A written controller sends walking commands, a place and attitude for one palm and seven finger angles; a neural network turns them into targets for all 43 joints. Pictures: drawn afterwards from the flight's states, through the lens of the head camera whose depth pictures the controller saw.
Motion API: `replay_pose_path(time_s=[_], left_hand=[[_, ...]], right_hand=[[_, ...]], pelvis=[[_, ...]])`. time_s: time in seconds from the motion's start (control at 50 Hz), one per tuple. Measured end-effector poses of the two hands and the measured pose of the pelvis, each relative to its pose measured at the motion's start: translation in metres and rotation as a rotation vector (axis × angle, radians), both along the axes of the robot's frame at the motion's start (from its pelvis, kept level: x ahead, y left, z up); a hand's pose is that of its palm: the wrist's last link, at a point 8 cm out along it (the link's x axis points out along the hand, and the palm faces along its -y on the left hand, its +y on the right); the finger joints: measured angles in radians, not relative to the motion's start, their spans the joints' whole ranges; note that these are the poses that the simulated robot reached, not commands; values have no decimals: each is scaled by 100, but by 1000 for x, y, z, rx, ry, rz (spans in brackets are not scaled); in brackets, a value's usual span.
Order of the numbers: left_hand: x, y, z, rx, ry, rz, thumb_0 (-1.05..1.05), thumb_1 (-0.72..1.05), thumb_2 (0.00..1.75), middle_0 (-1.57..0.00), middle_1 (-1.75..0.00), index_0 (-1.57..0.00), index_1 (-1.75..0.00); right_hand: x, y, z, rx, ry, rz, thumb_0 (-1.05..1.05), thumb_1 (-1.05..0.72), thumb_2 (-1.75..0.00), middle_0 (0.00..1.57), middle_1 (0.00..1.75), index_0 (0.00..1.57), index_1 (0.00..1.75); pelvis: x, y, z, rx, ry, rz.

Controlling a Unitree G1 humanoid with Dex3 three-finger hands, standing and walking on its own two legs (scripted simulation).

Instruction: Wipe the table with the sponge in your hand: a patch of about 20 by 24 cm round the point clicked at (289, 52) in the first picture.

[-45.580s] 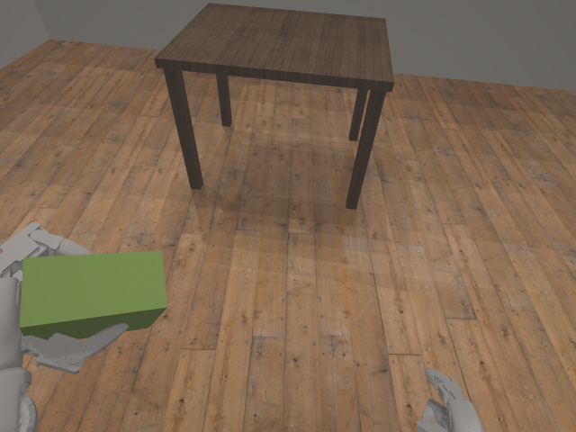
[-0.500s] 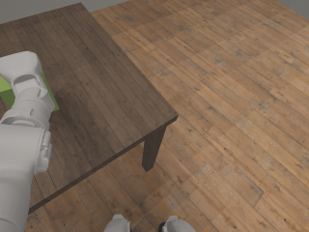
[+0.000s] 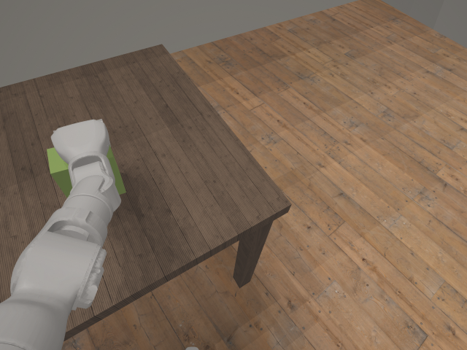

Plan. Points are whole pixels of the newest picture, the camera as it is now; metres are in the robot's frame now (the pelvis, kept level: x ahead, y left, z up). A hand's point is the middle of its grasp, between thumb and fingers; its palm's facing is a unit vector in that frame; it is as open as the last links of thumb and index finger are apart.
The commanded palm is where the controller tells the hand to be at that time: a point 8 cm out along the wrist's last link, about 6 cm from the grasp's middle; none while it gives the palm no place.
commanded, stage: wipe back along the third lane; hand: left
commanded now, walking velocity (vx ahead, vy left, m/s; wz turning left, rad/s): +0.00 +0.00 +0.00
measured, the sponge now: (92, 178) +0.44 +0.28 -0.02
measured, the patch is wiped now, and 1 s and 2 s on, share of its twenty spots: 0.90 0.90 0.90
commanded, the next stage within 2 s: none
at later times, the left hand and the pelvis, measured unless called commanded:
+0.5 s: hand (103, 181) +0.40 +0.24 +0.03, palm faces -0.07 -0.02 -1.00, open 10.0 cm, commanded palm +0.37 +0.21 +0.06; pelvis +0.03 -0.02 +0.02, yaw +3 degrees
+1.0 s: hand (113, 208) +0.35 +0.21 +0.02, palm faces -0.05 -0.03 -1.00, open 10.0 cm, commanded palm +0.32 +0.18 +0.06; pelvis +0.00 -0.03 +0.02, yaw +3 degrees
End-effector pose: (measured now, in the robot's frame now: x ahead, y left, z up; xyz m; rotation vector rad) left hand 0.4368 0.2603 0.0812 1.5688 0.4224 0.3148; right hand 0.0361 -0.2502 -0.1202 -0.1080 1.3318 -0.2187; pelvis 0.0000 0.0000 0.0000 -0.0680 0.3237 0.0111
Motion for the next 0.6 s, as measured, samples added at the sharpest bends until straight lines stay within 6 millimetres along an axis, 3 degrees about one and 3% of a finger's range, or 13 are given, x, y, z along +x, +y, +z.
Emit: replay_pose_path(time_s=[0.18, 0.32, 0.44, 0.6], left_hand=[[-14, -11, 0, 5, 6, -9, -1, -46, 107, -67, -141, -68, -143], [-30, -19, 0, -21, -12, 12, -1, -45, 107, -67, -141, -68, -143], [-40, -28, 0, -24, -2, 23, -1, -45, 107, -67, -141, -68, -143], [-61, -35, -1, -45, -13, 10, -2, -45, 107, -67, -140, -68, -143]], right_hand=[[75, -2, 8, 16, -110, 76, 1, -91, -90, 20, 30, 20, 30], [115, -3, 15, 30, -158, 116, 1, -91, -90, 20, 30, 19, 30], [133, -4, 20, 32, -181, 135, 1, -91, -90, 20, 30, 19, 30], [135, -8, 25, 34, -209, 134, 1, -91, -90, 20, 30, 19, 30]], pelvis=[[16, -5, 7, 15, -41, 18], [25, -12, 11, 25, -70, 28], [27, -17, 14, 32, -97, 37], [26, -22, 16, 40, -127, 35]])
